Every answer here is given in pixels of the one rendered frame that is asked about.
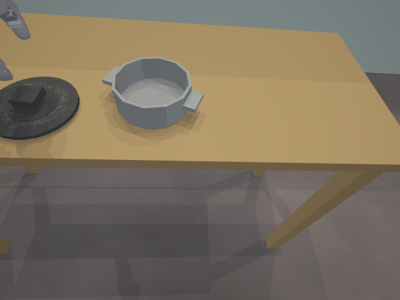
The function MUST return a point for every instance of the left robot hand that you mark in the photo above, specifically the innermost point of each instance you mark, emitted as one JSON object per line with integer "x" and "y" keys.
{"x": 11, "y": 16}

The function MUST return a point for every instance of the knob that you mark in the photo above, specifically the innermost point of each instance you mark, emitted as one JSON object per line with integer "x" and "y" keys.
{"x": 27, "y": 96}

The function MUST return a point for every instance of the table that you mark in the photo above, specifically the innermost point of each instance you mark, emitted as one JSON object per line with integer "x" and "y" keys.
{"x": 274, "y": 99}

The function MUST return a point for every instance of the lid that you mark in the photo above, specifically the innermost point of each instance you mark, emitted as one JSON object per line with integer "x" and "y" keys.
{"x": 56, "y": 109}

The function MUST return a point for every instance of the pot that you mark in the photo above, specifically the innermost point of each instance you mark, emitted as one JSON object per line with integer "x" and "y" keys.
{"x": 153, "y": 92}

